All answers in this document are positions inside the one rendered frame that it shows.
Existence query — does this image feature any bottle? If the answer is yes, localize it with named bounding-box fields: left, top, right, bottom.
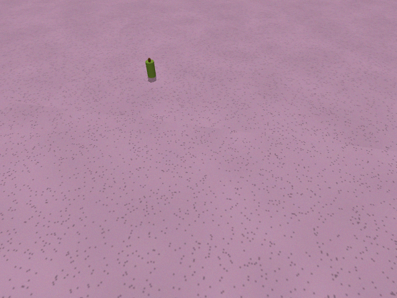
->
left=145, top=58, right=156, bottom=78

